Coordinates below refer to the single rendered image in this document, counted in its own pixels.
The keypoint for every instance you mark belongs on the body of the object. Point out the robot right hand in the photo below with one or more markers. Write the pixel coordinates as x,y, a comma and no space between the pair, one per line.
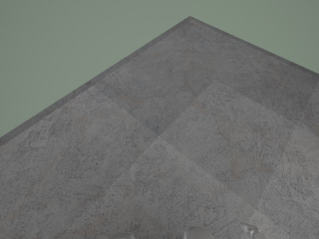
252,231

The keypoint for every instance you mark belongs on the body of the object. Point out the robot right thigh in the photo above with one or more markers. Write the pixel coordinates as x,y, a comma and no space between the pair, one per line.
195,232

